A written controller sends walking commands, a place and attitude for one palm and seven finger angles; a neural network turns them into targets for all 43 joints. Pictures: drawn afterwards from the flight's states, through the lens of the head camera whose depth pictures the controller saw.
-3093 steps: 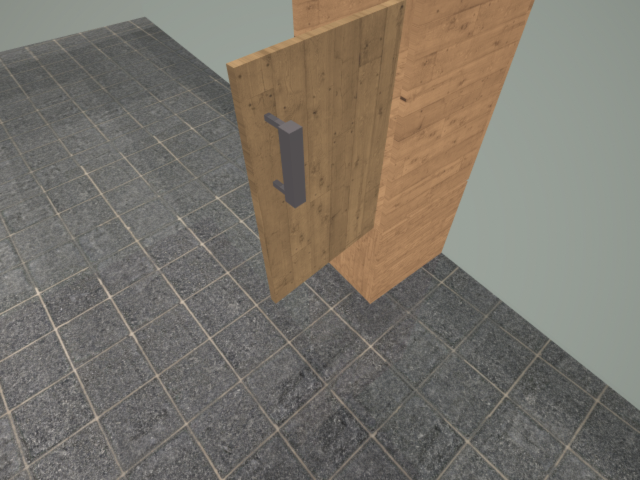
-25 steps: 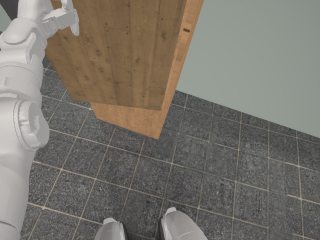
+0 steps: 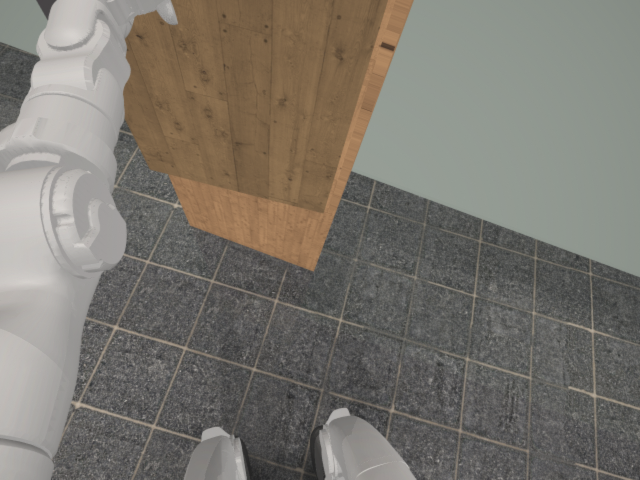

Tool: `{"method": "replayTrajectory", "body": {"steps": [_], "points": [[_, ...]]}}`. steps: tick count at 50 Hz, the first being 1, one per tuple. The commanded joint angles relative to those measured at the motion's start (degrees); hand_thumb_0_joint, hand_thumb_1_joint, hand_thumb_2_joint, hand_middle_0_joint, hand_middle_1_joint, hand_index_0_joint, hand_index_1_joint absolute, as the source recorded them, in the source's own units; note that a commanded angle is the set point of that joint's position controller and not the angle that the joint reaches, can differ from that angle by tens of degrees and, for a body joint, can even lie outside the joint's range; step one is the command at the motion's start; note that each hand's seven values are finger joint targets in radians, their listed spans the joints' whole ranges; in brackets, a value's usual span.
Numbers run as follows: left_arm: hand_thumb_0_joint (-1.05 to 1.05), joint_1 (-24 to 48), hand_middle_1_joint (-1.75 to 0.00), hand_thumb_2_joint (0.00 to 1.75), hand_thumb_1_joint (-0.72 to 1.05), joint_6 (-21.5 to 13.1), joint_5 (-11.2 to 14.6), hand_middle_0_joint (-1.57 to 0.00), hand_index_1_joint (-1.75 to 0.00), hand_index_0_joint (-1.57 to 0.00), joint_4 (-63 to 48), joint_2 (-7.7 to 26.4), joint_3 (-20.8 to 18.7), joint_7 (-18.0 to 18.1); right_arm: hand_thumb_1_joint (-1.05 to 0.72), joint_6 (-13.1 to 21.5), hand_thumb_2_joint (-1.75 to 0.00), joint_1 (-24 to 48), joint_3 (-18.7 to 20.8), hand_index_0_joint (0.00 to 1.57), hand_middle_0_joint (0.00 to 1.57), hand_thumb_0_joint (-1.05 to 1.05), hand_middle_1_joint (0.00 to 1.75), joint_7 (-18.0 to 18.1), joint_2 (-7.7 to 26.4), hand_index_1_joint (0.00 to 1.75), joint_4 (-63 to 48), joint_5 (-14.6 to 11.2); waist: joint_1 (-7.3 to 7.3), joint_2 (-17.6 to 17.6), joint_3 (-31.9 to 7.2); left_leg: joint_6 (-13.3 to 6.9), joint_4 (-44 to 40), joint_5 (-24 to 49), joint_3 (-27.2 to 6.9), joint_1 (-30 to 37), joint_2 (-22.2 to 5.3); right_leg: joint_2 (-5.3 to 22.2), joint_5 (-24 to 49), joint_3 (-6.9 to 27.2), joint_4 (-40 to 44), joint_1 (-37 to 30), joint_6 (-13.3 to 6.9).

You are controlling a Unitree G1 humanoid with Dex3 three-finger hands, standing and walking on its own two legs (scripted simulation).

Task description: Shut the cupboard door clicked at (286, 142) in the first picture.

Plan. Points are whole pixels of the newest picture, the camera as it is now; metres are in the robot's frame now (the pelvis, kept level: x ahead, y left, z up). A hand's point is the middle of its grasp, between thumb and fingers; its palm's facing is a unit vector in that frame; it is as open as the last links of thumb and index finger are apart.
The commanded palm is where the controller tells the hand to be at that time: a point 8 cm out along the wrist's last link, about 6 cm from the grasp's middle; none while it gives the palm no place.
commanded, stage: pull the fist back off the door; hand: left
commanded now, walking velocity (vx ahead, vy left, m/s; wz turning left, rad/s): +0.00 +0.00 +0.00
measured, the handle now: out of the picture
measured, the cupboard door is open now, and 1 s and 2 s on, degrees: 7 6 6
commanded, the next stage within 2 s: draw the hand back to the body in 0.76 s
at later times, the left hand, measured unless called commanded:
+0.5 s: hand (183, 16) +0.57 +0.04 +0.16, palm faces +0.05 -1.00 +0.00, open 3.1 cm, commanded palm +0.52 +0.08 +0.15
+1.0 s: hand (184, 50) +0.51 +0.04 +0.17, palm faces +0.05 -1.00 +0.00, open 3.1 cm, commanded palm +0.46 +0.11 +0.16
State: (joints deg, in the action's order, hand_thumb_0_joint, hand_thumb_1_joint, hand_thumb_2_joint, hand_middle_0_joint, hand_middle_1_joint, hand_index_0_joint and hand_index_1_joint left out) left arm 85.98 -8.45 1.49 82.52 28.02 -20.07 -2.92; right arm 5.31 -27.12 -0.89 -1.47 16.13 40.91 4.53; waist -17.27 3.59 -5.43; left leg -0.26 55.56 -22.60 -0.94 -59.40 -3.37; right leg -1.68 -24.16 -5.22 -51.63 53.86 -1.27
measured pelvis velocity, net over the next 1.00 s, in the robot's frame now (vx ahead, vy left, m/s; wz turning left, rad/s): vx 0.01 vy -0.01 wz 0.00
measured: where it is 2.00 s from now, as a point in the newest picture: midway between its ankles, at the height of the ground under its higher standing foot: outside the picture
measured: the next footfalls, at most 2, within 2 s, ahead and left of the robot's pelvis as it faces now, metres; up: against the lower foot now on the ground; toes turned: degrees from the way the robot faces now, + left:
none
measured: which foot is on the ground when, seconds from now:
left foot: down 0.00-1.00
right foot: down 0.00-1.00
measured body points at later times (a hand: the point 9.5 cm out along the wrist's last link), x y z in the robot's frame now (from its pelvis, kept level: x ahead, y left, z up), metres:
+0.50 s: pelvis +0.02 -0.01 +0.03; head +0.13 -0.01 +0.46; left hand +0.56 +0.09 +0.16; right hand -0.06 -0.25 -0.09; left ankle +0.02 +0.11 -0.68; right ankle -0.01 -0.11 -0.68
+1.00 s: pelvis +0.01 -0.01 +0.03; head +0.08 -0.03 +0.48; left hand +0.50 +0.09 +0.17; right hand +0.04 -0.27 -0.10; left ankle +0.02 +0.11 -0.68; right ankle -0.01 -0.11 -0.68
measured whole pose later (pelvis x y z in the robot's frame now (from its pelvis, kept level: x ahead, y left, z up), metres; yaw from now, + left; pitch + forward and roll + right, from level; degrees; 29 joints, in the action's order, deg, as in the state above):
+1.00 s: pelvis +0.01 -0.01 +0.03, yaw +0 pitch +15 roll +0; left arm 57.7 -19.8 1.3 67.5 10.1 -14.3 9.2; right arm 1.1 -20.4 0.9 -3.2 14.0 38.3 1.8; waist -8.7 2.5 -7.0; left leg 0.6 44.1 -19.6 2.1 -39.1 -2.5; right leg -1.0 -22.7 -2.3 -44.6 36.7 -2.0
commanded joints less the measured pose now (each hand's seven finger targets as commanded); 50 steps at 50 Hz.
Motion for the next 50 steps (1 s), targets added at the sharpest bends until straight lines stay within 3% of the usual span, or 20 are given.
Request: {"method": "replayTrajectory", "body": {"steps": [1,2,3,4,7,9,12,17,21,22,25,28,32,34,37,42,43,44,47,50], "points": [[0.0,32.1,-1.5,0.9,0.9,-7.8,-9.4,-1.3,-1.5,-1.3,-16.7,4.4,-0.5,19.9,-0.9,-0.4,-0.9,-17.8,3.7,0.2,0.2,0.0,0.3,-4.3,8.9,0.3,-0.8,3.2,-3.0,10.7,-33.1,-0.9,-0.8,25.5,-3.8,30.9,1.6,-1.4,19.4,1.7,4.8,-2.8,1.1],[0.0,32.6,-1.5,0.9,0.9,-8.9,-11.6,-1.3,-1.5,-1.3,-16.6,3.4,1.2,20.7,-0.9,-0.6,-0.9,-18.3,4.1,0.2,0.2,0.0,0.3,-4.9,9.1,0.3,-0.5,3.4,-3.74,9.8,-33.5,-1.0,-0.8,26.8,-4.0,32.1,1.6,-1.6,19.9,1.6,4.7,-2.5,1.0],[0.0,30.9,-1.5,0.9,0.9,-9.4,-12.7,-1.3,-1.5,-1.3,-16.4,3.1,2.5,20.3,-0.9,-1.1,-0.9,-18.4,4.7,0.2,0.2,0.0,0.3,-5.3,9.4,0.3,-0.8,3.2,-3.39,8.9,-34.5,-1.0,-1.2,26.8,-3.8,32.9,1.7,-1.7,20.2,1.8,5.1,-3.8,0.9],[0.0,30.8,-1.5,0.9,0.9,-9.4,-12.4,-1.3,-1.5,-1.3,-16.8,2.5,3.7,19.1,-0.9,-1.7,-0.9,-18.2,4.9,0.2,0.2,0.0,0.3,-5.4,9.6,0.3,-1.1,2.8,-3.4,9.0,-35.6,-1.1,-1.9,26.5,-3.2,33.5,2.0,-1.7,21.6,2.2,5.8,-5.9,0.8],[0.0,28.8,-1.5,0.9,0.9,-7.4,-9.1,-1.3,-1.5,-1.3,-14.9,3.3,3.1,14.8,-0.9,-3.4,-0.9,-18.2,4.8,0.2,0.2,0.0,0.3,-4.5,9.8,0.3,-1.5,1.5,-2.26,8.0,-35.1,-1.2,-4.3,25.6,-2.6,33.7,2.7,-1.9,24.0,2.5,7.6,-11.1,0.5],[0.0,26.0,-1.5,0.9,0.9,-7.1,-6.4,-1.3,-1.5,-1.3,-16.4,4.6,0.6,13.4,-0.9,-3.8,-0.9,-17.2,4.7,0.2,0.2,0.0,0.3,-4.0,9.5,0.3,-2.5,0.8,-0.31,6.6,-35.8,-1.3,-5.7,24.6,-1.6,33.1,3.0,-2.0,25.5,2.9,8.8,-15.5,0.6],[0.0,23.5,-1.5,0.9,0.9,-9.5,-4.5,-1.3,-1.5,-1.3,-19.5,3.9,-0.3,13.4,-0.9,-3.7,-0.9,-16.9,4.5,0.2,0.2,0.0,0.3,-3.6,8.8,0.3,-2.6,0.7,0.22,4.6,-33.7,-1.5,-7.2,24.6,-1.0,33.1,2.9,-2.0,27.1,2.9,9.9,-18.0,0.9],[0.0,13.1,-1.5,0.9,0.9,-12.6,-4.6,-1.3,-1.5,-1.3,-18.4,-0.8,1.9,14.0,-0.9,-3.6,-0.9,-15.7,5.1,0.2,0.2,0.0,0.3,-4.1,8.4,0.3,-2.6,0.5,1.89,1.3,-27.5,-1.4,-9.2,23.5,0.3,31.8,3.3,-2.0,28.0,2.9,11.2,-19.9,0.9],[0.0,7.3,-1.5,0.9,0.9,-13.0,-3.4,-1.3,-1.5,-1.3,-22.0,-2.6,2.0,13.6,-0.9,-4.2,-0.9,-13.9,5.6,0.2,0.2,0.0,0.3,-4.0,8.1,0.3,-3.7,-0.1,4.2,-0.3,-28.8,-1.4,-10.4,25.4,1.5,33.0,3.9,-1.8,32.6,3.1,11.5,-24.4,0.9],[0.0,6.2,-1.5,0.9,0.9,-13.5,-3.1,-1.3,-1.5,-1.3,-23.9,-3.4,2.3,13.5,-0.9,-4.3,-0.9,-13.7,5.8,0.2,0.2,0.0,0.3,-3.9,7.8,0.3,-4.0,-0.3,4.91,1.7,-29.2,-1.2,-10.5,27.1,1.7,34.9,3.8,-1.8,33.6,3.1,11.3,-24.7,0.7],[0.0,3.5,-1.5,0.9,0.9,-14.2,-2.0,-1.3,-1.5,-1.3,-27.3,-7.9,4.9,13.2,-0.9,-4.4,-0.9,-11.7,6.0,0.2,0.2,0.0,0.3,-3.9,7.4,0.3,-4.5,-0.9,5.17,-0.9,-27.9,-1.3,-10.7,27.8,2.0,36.6,3.9,-2.0,35.0,3.0,11.8,-24.7,1.0],[0.0,2.4,-1.5,0.9,0.9,-15.0,-1.3,-1.3,-1.5,-1.3,-30.9,-6.7,4.0,13.4,-0.9,-4.5,-0.9,-9.8,6.3,0.2,0.2,0.0,0.3,-3.2,7.4,0.3,-4.6,-1.5,6.23,-1.5,-28.4,-1.4,-11.5,26.9,2.3,37.6,4.1,-1.7,35.4,3.4,12.0,-26.7,1.0],[0.0,-0.2,-1.5,0.9,0.9,-15.4,-1.0,-1.3,-1.5,-1.3,-34.3,-13.4,10.1,13.2,-0.9,-4.2,-0.9,-7.0,6.2,0.2,0.2,0.0,0.3,-2.8,6.3,0.3,-4.7,-2.1,6.29,-0.1,-25.9,-1.3,-11.9,26.8,2.4,40.7,3.9,-1.6,34.2,3.1,12.4,-25.4,0.9],[0.0,-2.5,-1.5,0.9,0.9,-14.9,-0.4,-1.3,-1.5,-1.3,-33.4,-12.6,9.1,13.3,-0.9,-4.1,-0.9,-5.7,6.3,0.2,0.2,0.0,0.3,-2.5,6.4,0.3,-4.4,-2.4,6.94,-2.2,-25.1,-1.2,-12.2,25.9,2.2,40.5,3.8,-1.6,33.8,3.2,12.5,-25.6,1.0],[0.0,3.0,-1.5,0.9,0.9,-14.0,-0.2,-1.3,-1.5,-1.3,-31.4,-12.5,10.1,13.6,-0.9,-4.2,-0.9,-4.6,5.8,0.2,0.2,0.0,0.3,-1.7,6.3,0.3,-3.6,-2.7,5.27,-3.8,-20.7,-1.4,-13.1,21.0,2.3,38.2,4.0,-1.2,30.4,3.7,13.6,-24.3,1.3],[0.0,6.5,-1.5,0.9,0.9,-14.4,-0.2,-1.3,-1.5,-1.3,-27.0,-11.5,9.4,14.4,-0.9,-3.3,-0.9,-3.1,5.0,0.2,0.2,0.0,0.3,-1.1,6.3,0.3,-3.2,-2.5,4.44,-3.9,-20.7,-1.4,-13.1,17.3,1.6,36.7,4.3,-0.6,26.2,4.2,13.5,-22.6,1.4],[0.0,5.2,-1.5,0.9,0.9,-14.6,-0.4,-1.3,-1.5,-1.3,-24.8,-9.8,7.9,14.4,-0.9,-3.1,-0.9,-2.7,4.9,0.2,0.2,0.0,0.3,-1.1,6.5,0.3,-3.2,-2.7,4.98,-5.0,-21.9,-1.3,-12.9,17.0,1.3,35.8,4.2,-0.4,25.7,4.3,13.2,-22.7,1.4],[0.0,5.2,-1.5,0.9,0.9,-14.5,-0.4,-1.3,-1.5,-1.3,-24.1,-10.9,8.9,14.2,-0.9,-3.0,-0.9,-2.4,4.8,0.2,0.2,0.0,0.3,-1.1,6.4,0.3,-3.3,-2.5,4.6,-4.1,-21.4,-1.3,-12.9,16.0,1.5,35.4,4.2,-0.4,24.9,4.5,13.3,-22.2,1.5],[0.0,-5.9,-1.5,0.9,0.9,-15.0,-0.3,-1.3,-1.5,-1.3,-25.0,-6.3,3.7,12.9,-0.9,-3.3,-0.9,-2.4,4.8,0.2,0.2,0.0,0.3,-1.3,6.5,0.3,-5.8,-2.6,9.68,-3.3,-26.6,-1.2,-13.5,20.0,2.2,36.0,4.6,-0.4,28.9,4.4,12.1,-28.4,0.8],[0.0,-11.9,-1.5,0.9,0.9,-14.6,0.1,-1.3,-1.5,-1.3,-30.2,-4.8,2.8,11.0,-0.9,-4.0,-0.9,-1.0,4.7,0.2,0.2,0.0,0.3,-1.1,6.2,0.3,-8.2,-3.5,11.38,-6.2,-26.1,-1.5,-14.7,19.9,3.4,34.7,4.4,-0.4,31.5,4.6,12.9,-32.6,1.1]]}}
